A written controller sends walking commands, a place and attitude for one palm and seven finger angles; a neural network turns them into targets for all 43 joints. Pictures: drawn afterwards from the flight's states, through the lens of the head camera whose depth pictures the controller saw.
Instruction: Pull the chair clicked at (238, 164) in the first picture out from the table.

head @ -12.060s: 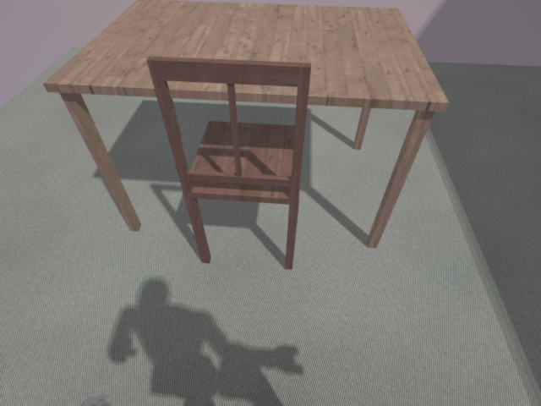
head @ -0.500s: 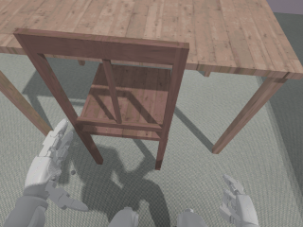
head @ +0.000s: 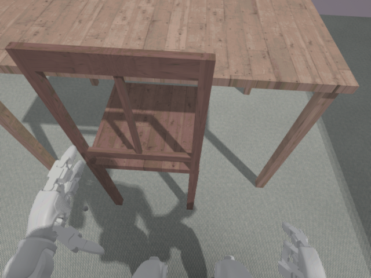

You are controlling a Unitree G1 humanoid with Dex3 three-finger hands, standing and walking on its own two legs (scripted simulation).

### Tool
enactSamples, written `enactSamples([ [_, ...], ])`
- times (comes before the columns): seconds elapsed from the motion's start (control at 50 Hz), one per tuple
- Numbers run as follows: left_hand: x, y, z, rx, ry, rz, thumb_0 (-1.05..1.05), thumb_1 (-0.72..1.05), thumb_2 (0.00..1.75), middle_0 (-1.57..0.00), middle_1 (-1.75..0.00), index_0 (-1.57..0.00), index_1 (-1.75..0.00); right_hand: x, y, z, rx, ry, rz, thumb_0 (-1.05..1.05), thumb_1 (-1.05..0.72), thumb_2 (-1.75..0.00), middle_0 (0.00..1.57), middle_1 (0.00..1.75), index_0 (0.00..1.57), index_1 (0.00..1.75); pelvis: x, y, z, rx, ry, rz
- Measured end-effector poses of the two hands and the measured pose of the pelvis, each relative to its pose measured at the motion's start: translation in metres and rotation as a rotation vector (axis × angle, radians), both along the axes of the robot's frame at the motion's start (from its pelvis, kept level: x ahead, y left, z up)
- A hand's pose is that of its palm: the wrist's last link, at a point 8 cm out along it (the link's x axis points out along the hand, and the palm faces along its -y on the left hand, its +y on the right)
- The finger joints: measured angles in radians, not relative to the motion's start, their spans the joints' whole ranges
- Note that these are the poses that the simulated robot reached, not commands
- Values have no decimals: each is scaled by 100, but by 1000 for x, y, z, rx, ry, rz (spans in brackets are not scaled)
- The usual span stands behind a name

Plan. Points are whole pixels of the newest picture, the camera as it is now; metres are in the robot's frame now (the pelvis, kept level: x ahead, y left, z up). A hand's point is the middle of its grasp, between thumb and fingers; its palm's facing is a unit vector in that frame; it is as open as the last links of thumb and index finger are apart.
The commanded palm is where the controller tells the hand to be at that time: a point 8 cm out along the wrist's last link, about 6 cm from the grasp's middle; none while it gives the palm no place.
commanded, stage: raise the hand toward the chair's back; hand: left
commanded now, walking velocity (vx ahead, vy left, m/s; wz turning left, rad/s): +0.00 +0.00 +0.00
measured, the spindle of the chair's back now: (130, 121) +0.49 +0.17 +0.00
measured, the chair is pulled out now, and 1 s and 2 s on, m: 0.00 0.00 0.00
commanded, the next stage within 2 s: aim the fingers beside a spindle in 0.10 s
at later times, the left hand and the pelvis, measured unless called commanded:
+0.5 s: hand (100, 200) +0.26 +0.18 +0.04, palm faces -0.04 -1.00 -0.05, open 16.9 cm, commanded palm +0.24 +0.24 +0.04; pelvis +0.00 -0.01 +0.00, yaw +0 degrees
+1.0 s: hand (112, 192) +0.29 +0.17 +0.01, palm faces -0.06 -1.00 -0.02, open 16.9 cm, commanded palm +0.27 +0.23 +0.02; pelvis +0.00 +0.00 -0.02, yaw +0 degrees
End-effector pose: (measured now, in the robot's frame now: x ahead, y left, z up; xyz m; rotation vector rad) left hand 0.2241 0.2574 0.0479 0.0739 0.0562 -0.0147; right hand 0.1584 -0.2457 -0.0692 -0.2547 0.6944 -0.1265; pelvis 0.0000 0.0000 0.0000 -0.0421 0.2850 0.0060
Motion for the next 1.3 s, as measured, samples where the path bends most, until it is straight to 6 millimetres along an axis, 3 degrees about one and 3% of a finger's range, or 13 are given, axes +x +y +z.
enactSamples([
  [0.08, -3, -7, -4, -8, 53, -27, -2, -50, 30, -6, -8, -6, -8, 4, 2, 2, 13, -18, -3, 1, -90, -89, 20, 30, 20, 30, 1, -2, 2, 3, -1, -4],
  [0.2, -2, -4, 11, -1, -42, 24, -2, -50, 30, -7, -8, -6, -8, 9, 4, 0, 20, -23, 14, 1, -90, -89, 20, 30, 20, 30, 3, -5, 2, 5, 0, 0],
  [0.38, 8, -18, -13, -30, 42, -44, -2, -50, 30, -6, -8, -6, -8, 10, -1, -6, 9, -10, 14, 1, -90, -89, 20, 30, 20, 30, 4, -6, -3, 5, 16, 1],
  [0.54, 20, -22, -3, -21, -52, -12, -2, -50, 30, -7, -8, -6, -8, 5, -4, -10, 7, 7, 2, 1, -90, -89, 20, 30, 20, 30, 4, -6, -6, 8, 28, -4],
  [0.68, 24, -24, -24, -33, 27, -31, -2, -50, 30, -6, -8, -6, -8, 1, -2, -18, 11, 32, -1, 1, -90, -89, 20, 30, 20, 30, 2, -4, -10, 9, 42, -7],
  [0.84, 36, -30, -18, -35, -63, -36, -2, -50, 30, -7, -8, -6, -8, -3, 1, -25, 3, 51, 9, 1, -90, -89, 20, 30, 20, 30, -1, -2, -15, 7, 56, -7],
  [1.0, 48, -30, -39, -51, 9, -46, -2, -50, 30, -6, -8, -6, -8, -7, 3, -31, 7, 76, 2, 1, -90, -89, 20, 30, 20, 30, -4, 1, -20, 5, 70, -9],
  [1.16, 57, -37, -32, -57, -66, -45, -2, -50, 30, -6, -8, -6, -8, -11, 6, -36, 1, 97, 4, 1, -90, -89, 20, 30, 20, 30, -5, 5, -22, 3, 79, -10],
  [1.3, 74, -45, -53, -64, -6, -61, -2, -50, 30, -6, -8, -6, -8, -14, 7, -45, 3, 131, -1, 1, -90, -89, 20, 30, 20, 30, -7, 7, -28, 2, 97, -10],
])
